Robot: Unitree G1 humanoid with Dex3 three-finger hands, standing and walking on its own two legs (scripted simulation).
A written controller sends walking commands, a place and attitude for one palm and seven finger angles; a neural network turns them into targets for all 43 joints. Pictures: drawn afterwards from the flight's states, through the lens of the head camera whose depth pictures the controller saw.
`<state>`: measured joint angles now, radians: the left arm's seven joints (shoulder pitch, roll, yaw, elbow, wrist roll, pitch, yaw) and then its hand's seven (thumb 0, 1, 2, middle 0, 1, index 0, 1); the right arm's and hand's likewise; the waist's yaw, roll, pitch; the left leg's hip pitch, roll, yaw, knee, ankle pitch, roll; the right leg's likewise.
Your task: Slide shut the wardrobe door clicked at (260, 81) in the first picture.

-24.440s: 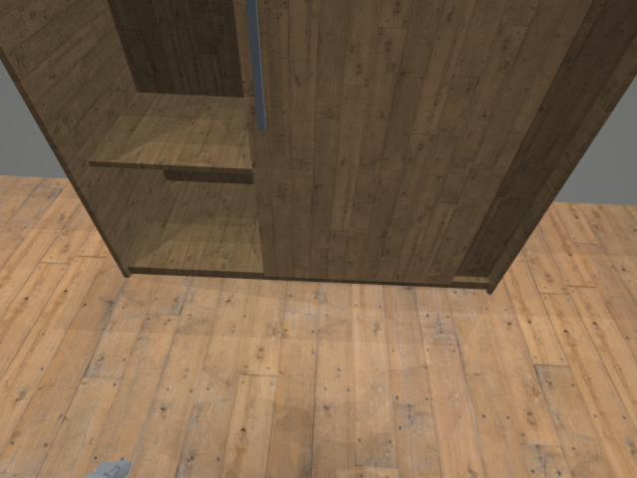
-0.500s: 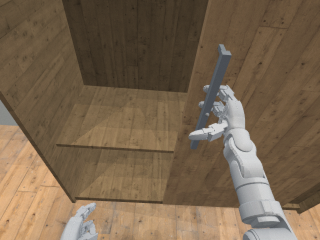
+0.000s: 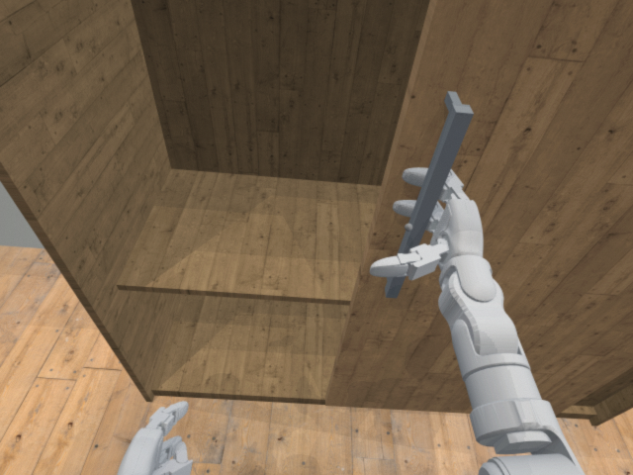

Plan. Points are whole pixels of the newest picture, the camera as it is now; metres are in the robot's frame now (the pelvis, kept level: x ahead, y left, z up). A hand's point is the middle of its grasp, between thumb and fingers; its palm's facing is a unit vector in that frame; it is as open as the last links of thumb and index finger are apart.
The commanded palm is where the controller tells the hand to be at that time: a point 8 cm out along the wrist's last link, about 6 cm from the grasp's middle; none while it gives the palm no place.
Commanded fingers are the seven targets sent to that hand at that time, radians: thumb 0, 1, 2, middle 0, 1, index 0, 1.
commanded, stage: slide the fingers in behind the handle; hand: right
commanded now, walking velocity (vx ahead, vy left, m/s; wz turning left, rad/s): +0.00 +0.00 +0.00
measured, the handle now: (416, 213) +0.44 -0.10 +0.12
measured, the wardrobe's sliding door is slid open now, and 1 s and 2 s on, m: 0.53 0.53 0.53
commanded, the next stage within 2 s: grip the handle and tug to test in 0.34 s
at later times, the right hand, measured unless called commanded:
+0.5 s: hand (411, 230) +0.38 -0.08 +0.15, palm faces -0.03 +1.00 -0.01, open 14.2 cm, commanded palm +0.35 -0.13 +0.14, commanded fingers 0.00 0.31 -0.38 0.32 1.23 0.32 1.23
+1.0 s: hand (412, 228) +0.38 -0.08 +0.15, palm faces -0.04 +1.00 -0.01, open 7.9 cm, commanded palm +0.35 -0.13 +0.14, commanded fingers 0.00 -0.85 -0.88 0.44 1.39 0.44 1.39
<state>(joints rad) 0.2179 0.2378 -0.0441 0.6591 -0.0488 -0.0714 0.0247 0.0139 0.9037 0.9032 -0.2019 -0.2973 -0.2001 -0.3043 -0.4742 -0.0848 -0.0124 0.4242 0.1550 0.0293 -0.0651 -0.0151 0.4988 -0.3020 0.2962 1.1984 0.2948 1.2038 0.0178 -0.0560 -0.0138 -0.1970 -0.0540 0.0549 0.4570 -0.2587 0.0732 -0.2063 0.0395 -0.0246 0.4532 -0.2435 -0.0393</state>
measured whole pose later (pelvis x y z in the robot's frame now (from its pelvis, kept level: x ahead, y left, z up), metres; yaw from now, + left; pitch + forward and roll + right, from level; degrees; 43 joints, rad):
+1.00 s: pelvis +0.01 +0.00 +0.00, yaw +0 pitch +0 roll +0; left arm 0.20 0.24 -0.04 0.63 -0.05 -0.03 0.02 0.01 0.90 0.90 -0.20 -0.30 -0.20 -0.30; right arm -0.38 -0.09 0.00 0.28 0.16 0.09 -0.06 0.00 -0.41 -0.69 0.34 1.29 0.31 1.30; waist 0.02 -0.06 -0.02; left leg -0.17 -0.06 0.05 0.45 -0.27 0.07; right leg -0.18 0.04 -0.03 0.44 -0.26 -0.04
